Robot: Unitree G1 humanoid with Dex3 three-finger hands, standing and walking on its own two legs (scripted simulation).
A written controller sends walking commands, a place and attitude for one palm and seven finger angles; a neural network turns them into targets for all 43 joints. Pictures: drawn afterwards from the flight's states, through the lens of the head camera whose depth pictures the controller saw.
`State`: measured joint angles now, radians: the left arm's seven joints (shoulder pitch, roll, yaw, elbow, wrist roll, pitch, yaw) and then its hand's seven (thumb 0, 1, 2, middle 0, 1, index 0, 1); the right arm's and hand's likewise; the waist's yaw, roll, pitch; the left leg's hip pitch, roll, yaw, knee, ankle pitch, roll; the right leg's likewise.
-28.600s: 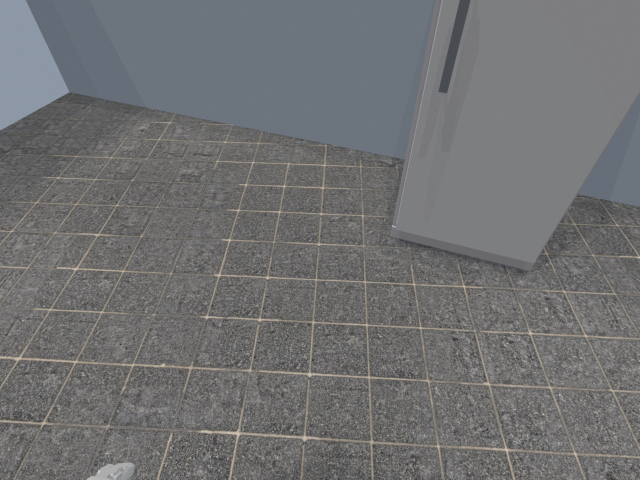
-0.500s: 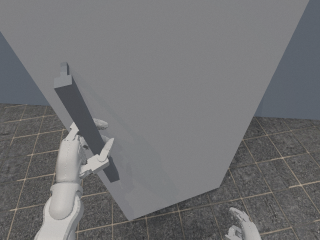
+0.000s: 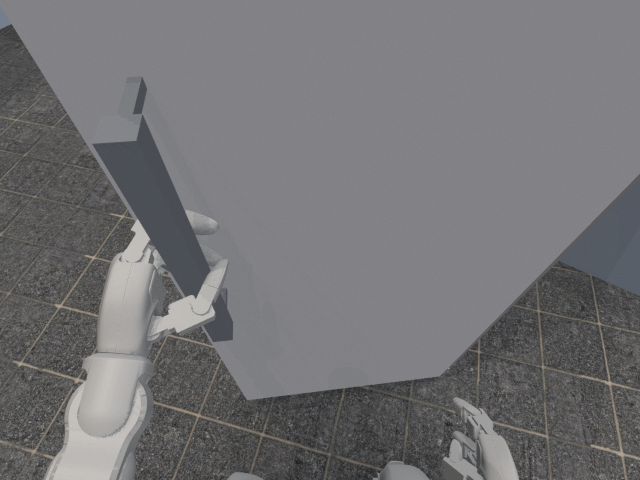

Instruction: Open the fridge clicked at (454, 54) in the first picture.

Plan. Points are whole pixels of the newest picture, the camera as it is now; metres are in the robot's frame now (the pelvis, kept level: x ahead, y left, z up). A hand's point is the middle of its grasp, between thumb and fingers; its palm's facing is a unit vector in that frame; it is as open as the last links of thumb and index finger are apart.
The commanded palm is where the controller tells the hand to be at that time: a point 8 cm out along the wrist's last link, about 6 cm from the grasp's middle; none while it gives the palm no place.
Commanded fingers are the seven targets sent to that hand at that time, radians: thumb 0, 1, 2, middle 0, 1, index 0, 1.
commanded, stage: walk backward, drawing the door open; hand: left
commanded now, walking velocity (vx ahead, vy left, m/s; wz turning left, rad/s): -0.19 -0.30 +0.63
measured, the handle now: (191, 247) +0.32 +0.15 +0.14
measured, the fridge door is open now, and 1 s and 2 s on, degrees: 38 73 77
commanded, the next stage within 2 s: stop walking and hold the door back in 1.02 s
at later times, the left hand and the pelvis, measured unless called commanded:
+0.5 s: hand (257, 434) +0.15 +0.06 +0.13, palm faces +0.56 -0.78 -0.27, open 6.8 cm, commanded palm +0.10 +0.09 +0.14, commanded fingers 0.00 0.90 0.90 -0.45 -1.40 -0.45 -1.40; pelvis -0.02 -0.22 +0.01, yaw +24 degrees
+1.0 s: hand out of the picture +0.04 -0.05 +0.13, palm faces +0.85 -0.44 -0.30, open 6.7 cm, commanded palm -0.03 -0.05 +0.13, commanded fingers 0.00 0.90 0.90 -0.45 -1.40 -0.45 -1.40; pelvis +0.02 -0.40 +0.01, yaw +46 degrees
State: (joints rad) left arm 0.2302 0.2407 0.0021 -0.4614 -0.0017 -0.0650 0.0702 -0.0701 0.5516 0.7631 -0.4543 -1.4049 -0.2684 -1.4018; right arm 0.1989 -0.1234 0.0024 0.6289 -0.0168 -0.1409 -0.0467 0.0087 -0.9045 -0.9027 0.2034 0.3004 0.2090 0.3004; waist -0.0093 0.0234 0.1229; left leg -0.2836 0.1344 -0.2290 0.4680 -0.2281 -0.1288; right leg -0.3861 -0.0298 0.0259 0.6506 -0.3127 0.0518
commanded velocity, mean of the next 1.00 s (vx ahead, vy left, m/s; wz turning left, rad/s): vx -0.18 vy -0.27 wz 0.74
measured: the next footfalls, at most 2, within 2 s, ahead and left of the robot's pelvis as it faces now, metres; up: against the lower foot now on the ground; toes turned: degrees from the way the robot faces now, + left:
right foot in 0.02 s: +0.08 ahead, -0.17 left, +0.00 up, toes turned +1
left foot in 0.28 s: -0.03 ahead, +0.00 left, +0.00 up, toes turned +21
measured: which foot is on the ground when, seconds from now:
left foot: down 0.00-0.04, up 0.06-0.26, down 0.28-0.56, up 0.58-0.80, down 0.82-1.00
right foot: up 0.00-0.00, down 0.02-0.26, up 0.28-0.54, down 0.56-0.82, up 0.84-1.00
